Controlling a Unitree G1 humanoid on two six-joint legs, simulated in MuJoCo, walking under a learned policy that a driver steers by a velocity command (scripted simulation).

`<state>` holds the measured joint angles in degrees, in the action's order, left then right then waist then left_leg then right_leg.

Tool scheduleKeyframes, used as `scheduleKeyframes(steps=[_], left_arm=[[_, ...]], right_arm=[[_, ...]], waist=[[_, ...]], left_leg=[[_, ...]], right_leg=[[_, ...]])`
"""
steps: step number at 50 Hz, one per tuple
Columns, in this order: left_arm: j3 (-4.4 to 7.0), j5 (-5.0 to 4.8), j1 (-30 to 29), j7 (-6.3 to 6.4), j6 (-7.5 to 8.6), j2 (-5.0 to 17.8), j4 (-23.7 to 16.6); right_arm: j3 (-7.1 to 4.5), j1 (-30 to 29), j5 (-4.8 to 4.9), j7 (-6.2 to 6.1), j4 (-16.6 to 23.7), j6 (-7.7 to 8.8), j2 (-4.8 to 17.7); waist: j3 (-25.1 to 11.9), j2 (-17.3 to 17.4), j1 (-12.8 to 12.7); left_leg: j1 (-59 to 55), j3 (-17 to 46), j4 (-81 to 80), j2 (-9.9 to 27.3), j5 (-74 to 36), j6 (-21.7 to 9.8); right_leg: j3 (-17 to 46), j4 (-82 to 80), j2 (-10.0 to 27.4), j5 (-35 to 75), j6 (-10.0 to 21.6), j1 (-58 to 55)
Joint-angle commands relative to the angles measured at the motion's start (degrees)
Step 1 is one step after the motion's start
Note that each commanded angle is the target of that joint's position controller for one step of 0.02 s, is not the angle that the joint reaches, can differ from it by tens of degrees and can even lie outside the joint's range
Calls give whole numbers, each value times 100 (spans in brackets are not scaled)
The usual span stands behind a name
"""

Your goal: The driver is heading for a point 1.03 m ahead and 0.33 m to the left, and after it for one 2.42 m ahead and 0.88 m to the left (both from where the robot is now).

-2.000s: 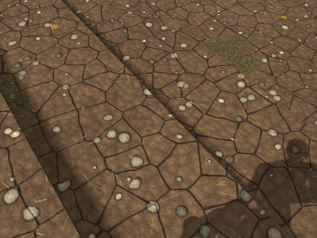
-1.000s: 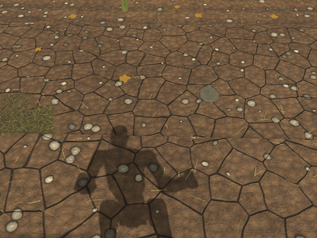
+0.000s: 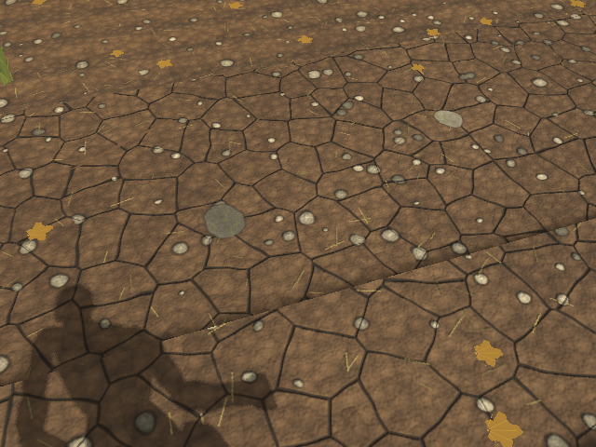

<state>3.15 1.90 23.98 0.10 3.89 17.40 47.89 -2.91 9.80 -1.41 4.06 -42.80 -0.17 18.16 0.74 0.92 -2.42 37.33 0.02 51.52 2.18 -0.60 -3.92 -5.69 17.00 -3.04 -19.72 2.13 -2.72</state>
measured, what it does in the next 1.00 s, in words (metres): goes down, turning left: left foot 0.18 m lower, then right foot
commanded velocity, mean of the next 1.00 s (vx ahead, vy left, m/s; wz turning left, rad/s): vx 0.98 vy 0.00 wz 0.53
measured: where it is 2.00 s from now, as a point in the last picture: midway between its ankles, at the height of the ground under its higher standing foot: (142, 179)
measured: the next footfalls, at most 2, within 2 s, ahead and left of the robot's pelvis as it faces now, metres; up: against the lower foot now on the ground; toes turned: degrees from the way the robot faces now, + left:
left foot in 0.30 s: +0.39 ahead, +0.17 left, -0.18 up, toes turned +21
right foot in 0.66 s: +0.81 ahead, +0.17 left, -0.18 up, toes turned +32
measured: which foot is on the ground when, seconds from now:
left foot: up 0.00-0.28, down 0.30-0.64, up 0.66-1.00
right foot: down 0.00-0.30, up 0.32-0.64, down 0.66-1.00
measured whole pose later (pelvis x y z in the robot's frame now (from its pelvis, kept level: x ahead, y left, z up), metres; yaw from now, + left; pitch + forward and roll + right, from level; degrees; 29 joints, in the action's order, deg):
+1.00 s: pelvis +0.86 +0.34 -0.20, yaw +32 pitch +0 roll -2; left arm 3.0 0.8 35.2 0.3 6.7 16.0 58.8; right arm -3.5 -2.2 -2.7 3.8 -43.9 2.7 17.8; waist 2.3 0.9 -7.2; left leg 40.6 3.5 40.7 5.4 -14.5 -4.5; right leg -0.3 22.9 -2.8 -27.3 1.5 -4.2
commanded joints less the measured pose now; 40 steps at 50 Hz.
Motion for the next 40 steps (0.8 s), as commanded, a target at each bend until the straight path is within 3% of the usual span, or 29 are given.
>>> scheduleKeyframes(steps=[1,2,5,6,9,12,13,14,15,16,17,18,19,21,22,23,24,25,27,29,30,31,32,33,34,35,36,37,40], left_arm=[[140,64,-195,5,267,567,-205],[165,56,232,105,331,505,95],[236,176,890,221,339,683,410],[179,221,717,237,378,530,363],[-15,33,226,318,467,317,483],[-13,-91,241,346,394,666,549],[-17,-44,362,389,257,704,680],[7,-41,338,362,159,704,727],[91,-126,27,248,101,744,666],[-45,-51,-249,240,188,189,183],[-179,-114,-447,254,258,81,-309],[-171,-90,-891,289,277,330,-542],[-187,64,-1093,233,319,458,-543],[-202,368,-961,104,112,372,-314],[-198,262,-1703,77,72,329,-531],[-365,153,-2515,-25,4,-58,-981],[-348,187,-2667,-68,57,97,-1117],[-379,241,-2330,-96,87,41,-978],[-341,-55,-1612,-98,70,56,-647],[-252,-125,-1871,-21,41,262,-695],[-190,-53,-2081,-21,43,405,-785],[-127,-77,-1597,1,66,444,-648],[-61,-23,-329,-9,57,470,-250],[103,4,938,53,44,978,-35],[181,40,962,5,20,1310,85],[163,-96,276,-42,-45,914,-13],[165,-48,-272,-68,-30,661,-93],[147,38,-502,-82,-16,456,-56],[13,-76,-246,-85,187,216,297]], right_arm=[[-195,-280,-47,49,299,48,519],[-231,-603,-102,50,372,97,515],[-304,-1086,-135,52,563,187,577],[-266,-1300,-77,131,672,247,470],[-86,-1341,-142,336,493,235,-6],[-112,72,-348,85,-150,222,125],[-193,1009,-355,-53,-531,220,285],[-318,2261,-212,-184,-999,179,434],[-497,2747,-367,-295,-1120,178,901],[-647,2951,-241,-298,-1213,147,1794],[-639,3183,24,-324,-1156,197,1906],[-604,3084,43,-445,-1152,168,1622],[-566,2481,57,-577,-1082,103,1497],[-448,2227,-8,-567,-1067,201,1219],[-224,2119,44,-531,-1092,321,513],[-155,1718,102,-586,-1052,406,467],[-229,1203,52,-603,-898,461,708],[-244,819,64,-608,-830,496,752],[-249,1012,193,-449,-916,562,679],[-273,1384,252,-378,-1011,540,678],[-296,1588,265,-367,-1048,483,791],[-324,1646,170,-367,-1115,406,888],[-340,1459,135,-410,-1099,357,1000],[-286,1249,67,-414,-936,390,719],[-165,2056,221,-367,-788,446,-47],[-146,1620,66,-399,-725,468,234],[-195,1125,104,-390,-618,445,381],[-193,836,71,-370,-567,414,389],[-141,560,-35,-319,-385,168,52]], waist=[[596,-342,185],[903,-280,49],[1166,-270,-378],[1370,236,-341],[1259,217,-184],[604,159,327],[132,-16,676],[-651,-93,1209],[-272,753,1704],[-618,1695,1303],[-1951,940,1251],[-2101,-130,1265],[-1387,-541,963],[-300,-852,510],[551,-1581,352],[1179,-1273,180],[1343,-853,51],[1069,-313,-104],[369,316,-41],[260,79,214],[260,-145,283],[-17,-131,27],[-529,-45,-637],[-1105,-416,-1236],[-1693,-2016,-497],[-832,-1552,-412],[-10,-838,-294],[291,-372,-209],[529,-612,231]], left_leg=[[-65,-92,-87,79,-880,-298],[946,729,-266,362,-1281,-406],[2819,779,-234,290,-370,-505],[2268,328,-1200,244,-1117,-411],[-570,-466,-2318,222,-3272,-383],[-1889,-1057,-2562,-337,-2783,-521],[-2781,-1097,-2497,-389,-2371,-669],[-4282,-1077,-2441,-514,-2274,-759],[-5505,-366,-3095,-157,-1943,-1364],[-7736,397,-602,733,-4609,-1535],[-8427,1632,-792,1275,-5442,-1978],[-8229,2677,-1848,1472,-2905,-2324],[-7017,3594,-2984,1627,-297,-2254],[-4685,4336,-3063,1729,1524,-2402],[-3560,3441,-3088,1220,1496,-1902],[-1607,3001,-3772,745,1557,-1719],[-653,2644,-4245,339,1321,-1584],[-284,2105,-4031,-15,405,-1425],[-697,1643,-3779,-72,-1083,-1273],[-2029,1633,-3356,95,-1944,-1124],[-2599,1661,-3073,102,-2783,-956],[-3016,1572,-2211,100,-3264,-815],[-2631,1347,-919,16,-3717,-704],[-1842,938,1289,-293,-2625,-527],[-271,617,3344,-1173,2721,-346],[776,784,3387,-875,2487,-445],[791,906,3016,-509,1834,-435],[490,903,2566,-345,1635,-413],[-229,1110,1379,-76,1735,-220]], right_leg=[[340,-692,1553,1198,646,578],[470,-302,1825,1189,512,-389],[528,125,2110,1637,415,-2179],[-40,117,1743,1171,287,-1480],[-726,243,1522,634,152,423],[-1009,2575,1513,3665,121,8],[-967,4050,1617,4658,136,7],[-828,5799,1528,5340,159,360],[-864,9083,701,1493,47,2343],[-122,10851,315,-2635,-33,5405],[638,10577,586,-2060,-97,5994],[816,9834,658,-1429,-232,6501],[895,8727,849,-1164,-290,6627],[1070,8764,1054,-2211,-253,6285],[1221,7535,1268,-1007,-336,6326],[1013,5783,1311,-549,-557,5284],[927,4373,1328,207,-643,4037],[849,3424,1221,1379,-603,2860],[481,2819,794,2399,-436,1520],[428,2193,635,2169,-252,1806],[314,1816,410,1854,-118,1846],[256,1621,187,1550,1,1389],[169,2008,39,1307,84,111],[1438,1750,959,-495,330,-952],[4884,434,2500,-2255,998,-1814],[5826,-147,2415,-2646,1141,-1344],[4614,-17,2239,-2302,1139,-433],[3876,30,2007,-1548,1096,266],[2634,-164,1551,-65,965,1316]])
